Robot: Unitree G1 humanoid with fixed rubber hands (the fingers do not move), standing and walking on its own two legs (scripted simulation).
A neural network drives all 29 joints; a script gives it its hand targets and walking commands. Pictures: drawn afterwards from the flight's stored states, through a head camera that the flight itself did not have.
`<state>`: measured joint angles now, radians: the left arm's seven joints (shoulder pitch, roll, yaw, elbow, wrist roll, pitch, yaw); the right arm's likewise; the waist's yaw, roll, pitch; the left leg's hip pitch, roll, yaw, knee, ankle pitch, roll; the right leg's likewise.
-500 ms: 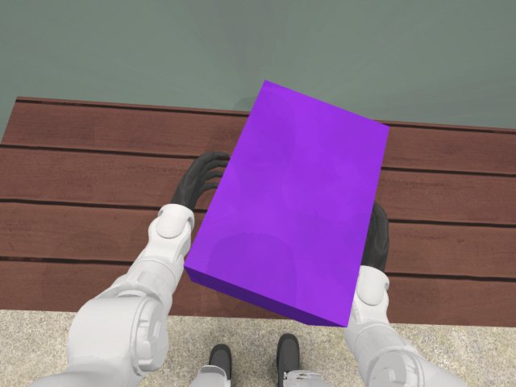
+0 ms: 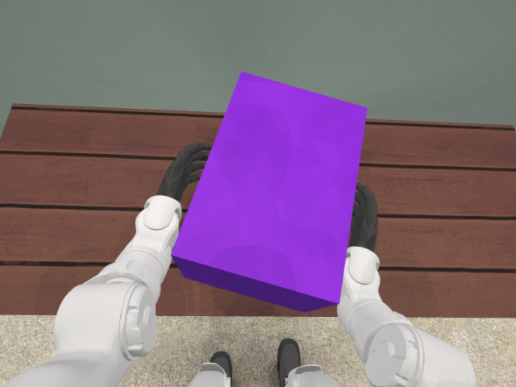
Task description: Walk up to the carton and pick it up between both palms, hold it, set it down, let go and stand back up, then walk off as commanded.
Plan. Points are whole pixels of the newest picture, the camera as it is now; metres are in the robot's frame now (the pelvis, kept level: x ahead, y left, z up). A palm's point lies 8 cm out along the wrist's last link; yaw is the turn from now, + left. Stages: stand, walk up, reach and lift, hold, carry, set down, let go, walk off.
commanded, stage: set down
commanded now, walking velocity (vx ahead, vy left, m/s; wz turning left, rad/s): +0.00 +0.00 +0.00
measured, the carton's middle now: (273, 194) +0.43 -0.01 -0.07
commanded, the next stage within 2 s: none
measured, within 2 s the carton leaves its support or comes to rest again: rests again in 0.36 s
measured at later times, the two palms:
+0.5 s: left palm (168, 187) +0.42 +0.15 -0.02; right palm (371, 247) +0.34 -0.16 -0.04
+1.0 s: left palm (141, 217) +0.37 +0.18 -0.03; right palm (374, 274) +0.30 -0.15 -0.03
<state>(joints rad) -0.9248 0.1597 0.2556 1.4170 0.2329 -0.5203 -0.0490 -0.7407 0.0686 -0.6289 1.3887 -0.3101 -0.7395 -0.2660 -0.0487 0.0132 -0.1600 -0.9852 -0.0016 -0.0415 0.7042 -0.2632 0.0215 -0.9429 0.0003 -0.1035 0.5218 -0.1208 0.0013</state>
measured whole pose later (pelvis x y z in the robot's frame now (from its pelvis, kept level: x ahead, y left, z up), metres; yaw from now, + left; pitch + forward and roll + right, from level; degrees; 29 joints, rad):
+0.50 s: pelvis -0.02 +0.00 -0.01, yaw +0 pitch +28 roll -4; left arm -0.91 0.19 0.21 1.35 0.12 -0.37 -0.05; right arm -0.72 0.10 -0.45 1.31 -0.13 -0.60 -0.33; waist -0.09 0.01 -0.19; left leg -0.98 0.00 -0.04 0.76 -0.26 0.02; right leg -0.94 -0.01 -0.10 0.59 -0.13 0.00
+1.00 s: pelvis -0.02 +0.00 +0.00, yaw +0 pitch +21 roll -4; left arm -0.65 0.21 0.19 1.14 0.09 -0.28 -0.09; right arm -0.49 0.14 -0.27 1.13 -0.05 -0.53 -0.39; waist -0.09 0.01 -0.19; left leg -0.86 0.00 -0.04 0.79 -0.30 0.03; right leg -0.82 0.00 -0.10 0.60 -0.16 0.00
